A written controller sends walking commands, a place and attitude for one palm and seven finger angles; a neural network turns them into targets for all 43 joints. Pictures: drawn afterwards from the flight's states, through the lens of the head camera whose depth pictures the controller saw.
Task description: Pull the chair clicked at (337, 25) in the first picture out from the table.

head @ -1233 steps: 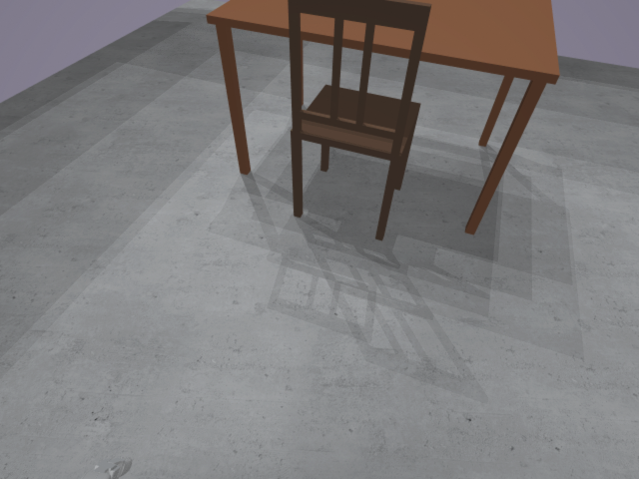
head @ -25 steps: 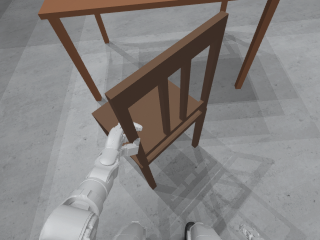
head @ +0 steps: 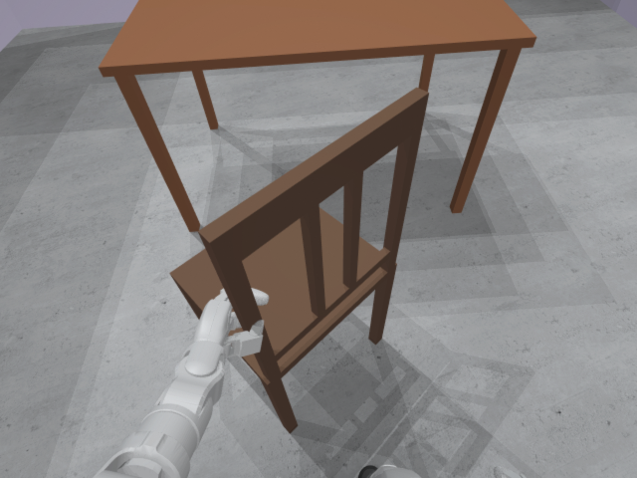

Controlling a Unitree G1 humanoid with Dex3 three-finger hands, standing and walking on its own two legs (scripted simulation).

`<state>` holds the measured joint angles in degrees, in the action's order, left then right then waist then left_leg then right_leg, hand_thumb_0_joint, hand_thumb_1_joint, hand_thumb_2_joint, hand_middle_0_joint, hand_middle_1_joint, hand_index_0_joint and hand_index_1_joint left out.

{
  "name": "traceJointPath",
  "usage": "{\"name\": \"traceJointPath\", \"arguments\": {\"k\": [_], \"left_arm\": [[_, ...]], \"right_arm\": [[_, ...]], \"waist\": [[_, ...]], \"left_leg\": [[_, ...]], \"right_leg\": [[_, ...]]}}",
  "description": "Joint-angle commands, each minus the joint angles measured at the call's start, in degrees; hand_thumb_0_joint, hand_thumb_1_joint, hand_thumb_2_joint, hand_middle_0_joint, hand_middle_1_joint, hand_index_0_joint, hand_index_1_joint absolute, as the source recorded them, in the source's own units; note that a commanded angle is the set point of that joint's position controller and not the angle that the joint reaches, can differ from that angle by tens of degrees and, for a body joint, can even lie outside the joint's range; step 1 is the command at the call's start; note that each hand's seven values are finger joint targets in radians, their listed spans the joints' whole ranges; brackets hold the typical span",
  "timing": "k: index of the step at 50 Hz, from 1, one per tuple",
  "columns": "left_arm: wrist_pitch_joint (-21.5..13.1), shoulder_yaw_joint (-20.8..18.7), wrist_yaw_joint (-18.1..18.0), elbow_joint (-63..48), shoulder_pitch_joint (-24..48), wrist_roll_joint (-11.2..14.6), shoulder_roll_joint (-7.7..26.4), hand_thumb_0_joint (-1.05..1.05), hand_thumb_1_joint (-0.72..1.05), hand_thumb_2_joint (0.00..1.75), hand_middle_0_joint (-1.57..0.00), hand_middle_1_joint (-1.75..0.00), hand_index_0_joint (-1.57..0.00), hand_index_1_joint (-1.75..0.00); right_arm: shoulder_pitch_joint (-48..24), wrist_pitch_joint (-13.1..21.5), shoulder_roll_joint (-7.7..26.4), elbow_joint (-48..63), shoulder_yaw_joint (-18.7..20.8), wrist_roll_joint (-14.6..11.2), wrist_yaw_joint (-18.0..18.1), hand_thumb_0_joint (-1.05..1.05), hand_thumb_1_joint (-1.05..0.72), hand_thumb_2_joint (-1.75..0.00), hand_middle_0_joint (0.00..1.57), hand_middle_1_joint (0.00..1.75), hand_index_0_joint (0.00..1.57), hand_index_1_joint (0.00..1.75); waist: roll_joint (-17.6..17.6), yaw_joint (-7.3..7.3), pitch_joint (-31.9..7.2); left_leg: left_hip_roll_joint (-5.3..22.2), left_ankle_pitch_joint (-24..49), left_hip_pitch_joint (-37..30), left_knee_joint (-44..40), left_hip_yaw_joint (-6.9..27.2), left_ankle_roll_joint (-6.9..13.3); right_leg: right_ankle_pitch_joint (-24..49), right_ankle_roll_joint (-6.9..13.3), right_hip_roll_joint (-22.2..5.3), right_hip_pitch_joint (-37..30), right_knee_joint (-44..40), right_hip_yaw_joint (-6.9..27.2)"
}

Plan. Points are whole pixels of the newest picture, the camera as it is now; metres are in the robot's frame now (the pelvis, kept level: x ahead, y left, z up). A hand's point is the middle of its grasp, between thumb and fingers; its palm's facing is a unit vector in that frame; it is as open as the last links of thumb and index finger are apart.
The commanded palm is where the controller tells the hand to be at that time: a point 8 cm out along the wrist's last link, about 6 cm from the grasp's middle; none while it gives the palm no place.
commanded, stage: stop walking, hand still on the chair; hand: left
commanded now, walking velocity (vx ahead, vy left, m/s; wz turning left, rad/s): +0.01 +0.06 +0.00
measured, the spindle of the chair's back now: (314, 267) +0.45 +0.01 -0.08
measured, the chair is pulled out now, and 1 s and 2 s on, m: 0.54 0.54 0.54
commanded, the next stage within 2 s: open the thumb and straighten the fingers in 0.76 s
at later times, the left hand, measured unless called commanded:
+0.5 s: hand (249, 339) +0.31 +0.11 -0.05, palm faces -0.17 -0.96 -0.21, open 6.2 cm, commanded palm +0.30 +0.16 -0.04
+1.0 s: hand (244, 337) +0.32 +0.11 -0.05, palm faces -0.17 -0.97 -0.18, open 6.5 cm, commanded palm +0.30 +0.17 -0.03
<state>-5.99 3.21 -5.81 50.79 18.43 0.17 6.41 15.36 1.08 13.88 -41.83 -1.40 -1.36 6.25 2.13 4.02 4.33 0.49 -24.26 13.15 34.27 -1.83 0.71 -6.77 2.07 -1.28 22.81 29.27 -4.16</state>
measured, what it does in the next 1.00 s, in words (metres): shifts its weight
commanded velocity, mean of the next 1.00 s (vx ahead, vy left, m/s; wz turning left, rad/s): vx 0.00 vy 0.00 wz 0.00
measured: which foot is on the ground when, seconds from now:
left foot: down 0.00-1.00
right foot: down 0.00-1.00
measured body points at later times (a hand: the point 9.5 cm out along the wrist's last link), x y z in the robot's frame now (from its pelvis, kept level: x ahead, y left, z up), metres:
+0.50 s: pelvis +0.05 +0.02 +0.01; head +0.08 +0.00 +0.46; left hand +0.32 +0.16 -0.04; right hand +0.19 -0.23 -0.11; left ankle -0.02 +0.13 -0.73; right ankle +0.10 -0.09 -0.73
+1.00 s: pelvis +0.05 +0.02 +0.00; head +0.08 +0.02 +0.45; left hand +0.32 +0.17 -0.04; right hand +0.17 -0.23 -0.11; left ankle -0.02 +0.13 -0.73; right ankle +0.10 -0.09 -0.73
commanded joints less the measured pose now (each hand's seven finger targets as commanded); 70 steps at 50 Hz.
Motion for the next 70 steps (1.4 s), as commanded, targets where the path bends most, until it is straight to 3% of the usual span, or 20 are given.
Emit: {"name": "traceJointPath", "arguments": {"k": [1, 3, 4, 9, 11, 13, 17, 23, 41, 43, 44, 45, 47, 49, 51, 53, 54, 55, 60, 70], "left_arm": [[-4.6, -1.4, 0.1, -14.1, 13.6, 0.6, 6.3, 0.0, 0.9, 0.9, -0.5, -1.45, -0.5, -1.45], [-4.5, 0.1, 0.0, -15.2, 12.6, 0.8, 4.9, 0.0, 0.9, 0.9, -0.5, -1.45, -0.5, -1.45], [-4.2, 0.6, -0.1, -15.3, 12.6, 0.5, 4.4, 0.0, 0.9, 0.9, -0.5, -1.45, -0.5, -1.45], [-4.4, 0.4, 0.0, -16.6, 8.6, 0.1, 5.7, 0.0, 0.9, 0.9, -0.5, -1.45, -0.5, -1.45], [-4.5, 0.7, -0.1, -16.8, 7.4, 0.1, 5.6, 0.0, 0.9, 0.9, -0.5, -1.45, -0.5, -1.45], [-4.4, 0.2, -0.5, -16.1, 5.2, 0.1, 6.1, 0.0, 0.9, 0.9, -0.5, -1.45, -0.5, -1.45], [-4.5, 2.0, -0.2, -18.8, 2.3, -0.1, 4.6, 0.0, 0.9, 0.9, -0.5, -1.45, -0.5, -1.45], [-4.5, 3.0, 0.0, -21.9, -1.4, -0.2, 4.0, 0.0, 0.9, 0.9, -0.5, -1.45, -0.5, -1.45], [-4.1, 4.3, -0.4, -25.5, -4.3, 0.2, 2.2, 0.0, 0.9, 0.9, -0.5, -1.45, -0.5, -1.45], [-4.6, 1.3, -0.8, -29.4, -4.2, 0.2, 5.7, 0.0, 0.9, 0.9, -0.5, -1.45, -0.5, -1.45], [-1.7, 6.2, 1.3, -22.9, -8.3, -1.1, 1.8, 0.0, 0.78, 0.84, -0.5, -1.45, -0.5, -1.45], [-2.1, 3.0, 2.0, -29.3, -3.1, -0.6, 4.9, 0.0, 0.66, 0.78, -0.5, -1.45, -0.5, -1.45], [-1.8, 1.5, 2.6, -31.8, -2.6, -1.0, 7.7, 0.0, 0.42, 0.67, -0.5, -1.45, -0.5, -1.45], [-0.8, 2.6, 3.3, -34.3, -5.3, -0.2, 5.5, 0.0, 0.17, 0.55, -0.5, -1.45, -0.5, -1.45], [0.1, 2.5, 3.8, -35.3, -5.7, -0.2, 5.7, 0.0, -0.07, 0.43, -0.5, -1.45, -0.5, -1.45], [1.4, 4.5, 4.4, -34.9, -5.5, -0.6, 4.0, 0.0, -0.31, 0.32, -0.5, -1.45, -0.5, -1.45], [2.1, 4.8, 4.9, -34.3, -6.0, -0.5, 3.6, 0.0, -0.43, 0.26, -0.47, -1.38, -0.47, -1.38], [2.3, -2.0, 4.6, -36.4, -3.1, -0.3, 11.3, 0.0, -0.55, 0.2, -0.45, -1.3, -0.45, -1.3], [4.8, 3.0, 6.7, -36.2, -4.9, 1.0, 4.3, 0.0, -0.55, 0.2, -0.32, -0.94, -0.32, -0.94], [5.7, -2.0, 6.8, -41.1, -4.4, -0.1, 10.1, 0.0, -0.55, 0.2, -0.07, -0.22, -0.07, -0.22]], "right_arm": [[-1.6, 3.2, 5.9, 7.2, 1.7, 0.8, 0.7, 0.0, -0.9, -0.9, 0.2, 0.3, 0.2, 0.3], [-3.2, 2.7, 5.7, 8.1, 1.4, 0.2, 0.6, 0.0, -0.9, -0.9, 0.2, 0.3, 0.2, 0.3], [-4.0, 2.3, 5.2, 8.3, 1.2, 0.0, 0.6, 0.0, -0.9, -0.9, 0.2, 0.3, 0.2, 0.3], [-3.0, 1.8, 5.3, 9.0, 2.5, 0.0, 0.2, 0.0, -0.9, -0.9, 0.2, 0.3, 0.2, 0.3], [-2.4, 1.9, 4.7, 8.7, 2.2, -0.1, 0.2, 0.0, -0.9, -0.9, 0.2, 0.3, 0.2, 0.3], [-1.9, 1.6, 5.1, 8.0, 2.4, 0.0, 0.4, 0.0, -0.9, -0.9, 0.2, 0.3, 0.2, 0.3], [-3.3, 1.4, 5.5, 8.8, 2.4, 0.0, 0.5, 0.0, -0.9, -0.9, 0.2, 0.3, 0.2, 0.3], [-4.1, 0.5, 5.5, 10.0, 2.2, 0.5, 0.5, 0.0, -0.9, -0.9, 0.2, 0.3, 0.2, 0.3], [-5.8, -1.1, 5.0, 11.6, 1.8, 0.8, 0.4, 0.0, -0.9, -0.9, 0.2, 0.3, 0.2, 0.3], [-5.7, -1.0, 5.1, 11.9, 1.9, 0.8, 0.5, 0.0, -0.9, -0.9, 0.2, 0.3, 0.2, 0.3], [-5.3, -1.1, 6.7, 10.6, 2.6, -2.1, -1.6, 0.0, -0.9, -0.9, 0.2, 0.3, 0.2, 0.3], [-5.8, -0.4, 6.8, 11.8, 2.9, -2.0, -2.3, 0.0, -0.9, -0.9, 0.2, 0.3, 0.2, 0.3], [-6.5, 0.5, 6.7, 12.3, 3.1, -2.0, -2.8, 0.0, -0.9, -0.9, 0.2, 0.3, 0.2, 0.3], [-6.5, 1.9, 6.2, 12.9, 2.9, -1.8, -3.6, 0.0, -0.9, -0.9, 0.2, 0.3, 0.2, 0.3], [-5.6, 2.6, 6.3, 12.9, 2.9, -1.6, -4.1, 0.0, -0.9, -0.9, 0.2, 0.3, 0.2, 0.3], [-4.7, 2.9, 6.5, 13.1, 2.8, -1.7, -4.5, 0.0, -0.9, -0.9, 0.2, 0.3, 0.2, 0.3], [-4.7, 3.1, 6.8, 13.5, 3.1, -1.8, -4.6, 0.0, -0.9, -0.9, 0.2, 0.3, 0.2, 0.3], [-4.5, 3.0, 7.7, 13.5, 3.3, -1.8, -4.3, 0.0, -0.9, -0.9, 0.2, 0.3, 0.2, 0.3], [-4.7, 3.8, 7.5, 15.4, 3.0, -1.9, -4.0, 0.0, -0.9, -0.9, 0.2, 0.3, 0.2, 0.3], [-3.2, 5.0, 7.9, 16.3, 3.0, -1.3, -3.2, 0.0, -0.9, -0.9, 0.2, 0.3, 0.2, 0.3]], "waist": [[-3.1, -2.85, -12.9], [4.0, -3.92, -12.9], [5.1, -3.89, -12.2], [-5.7, -3.33, -15.0], [-7.6, -3.24, -13.6], [-9.8, -3.09, -13.2], [-5.2, -2.87, -16.1], [-4.2, -2.97, -17.3], [-4.8, -3.28, -14.0], [-4.8, -3.53, -14.8], [-11.8, -0.27, -15.0], [-12.8, -1.11, -17.0], [-6.6, -1.46, -17.1], [-0.4, -2.18, -18.7], [2.6, -2.26, -19.5], [-0.1, -1.19, -19.2], [-1.7, -1.16, -18.7], [-0.9, -1.96, -20.2], [-4.6, -1.23, -20.0], [-3.7, -1.62, -23.2]], "left_leg": [[3.9, -0.8, -0.3, -17.0, 6.6, 2.9], [8.1, -1.8, 3.6, -19.9, 11.1, 4.4], [8.4, -0.5, 5.6, -20.1, 10.2, 4.3], [3.3, 10.4, 1.1, -12.7, 3.5, 0.8], [2.7, 5.8, -0.5, -12.5, 3.5, 0.7], [2.7, 9.6, -2.2, -12.5, 3.2, 0.7], [4.2, 19.5, -5.2, -13.5, 3.4, 0.2], [5.7, 31.7, -6.2, -13.0, 4.4, -0.7], [5.3, 22.6, -3.6, -15.3, 5.1, -0.3], [5.0, 22.1, -3.3, -15.3, 5.1, -0.2], [1.8, 20.5, 4.1, -11.9, 1.8, 0.1], [1.1, 20.1, 6.9, -10.0, 1.7, 0.6], [0.5, 18.5, 8.4, -9.5, 1.3, 0.4], [0.1, 19.2, 7.9, -8.8, 1.2, -0.3], [0.2, 21.1, 8.1, -7.8, 1.4, -0.9], [0.2, 19.8, 9.3, -6.7, 1.6, -0.7], [0.3, 18.1, 10.2, -6.2, 1.7, -0.6], [0.1, 16.7, 11.1, -6.2, 1.7, -0.4], [-0.1, 14.9, 12.8, -4.7, 1.9, -0.2], [-0.9, 17.8, 15.0, -0.8, 1.9, -0.2]], "right_leg": [[-22.8, -1.9, -5.2, -10.1, -8.7, 9.3], [-15.8, -3.1, -2.7, -14.1, -3.2, 6.9], [-13.0, -2.8, -2.6, -16.2, -1.6, 6.6], [-2.0, -0.7, -7.7, -21.2, -9.6, 12.5], [-11.7, -0.6, -8.3, -16.9, -13.6, 13.8], [-8.0, -0.6, -8.2, -17.2, -14.1, 13.2], [8.6, -0.2, -7.1, -19.7, -8.4, 10.1], [22.3, 0.3, -6.4, -21.5, -2.9, 7.5], [11.6, 0.5, -5.9, -20.1, -4.8, 8.5], [12.2, 0.4, -6.1, -21.6, -5.1, 8.7], [10.4, -0.3, -2.9, -19.1, -3.0, 3.7], [10.6, -0.1, -2.6, -19.4, -2.1, 4.1], [8.4, 0.1, -2.8, -18.0, -0.9, 4.5], [7.8, 0.3, -2.5, -16.4, 0.0, 3.8], [8.4, 0.6, -2.2, -14.6, 1.2, 3.0], [7.0, 0.2, -1.9, -12.8, 1.9, 2.3], [5.4, -0.1, -1.8, -11.6, 2.4, 2.2], [4.3, -0.2, -1.9, -12.6, 2.6, 2.8], [2.3, -0.7, -1.5, -10.3, 4.2, 1.9], [6.2, -0.9, -1.5, -10.3, 8.3, 2.2]]}}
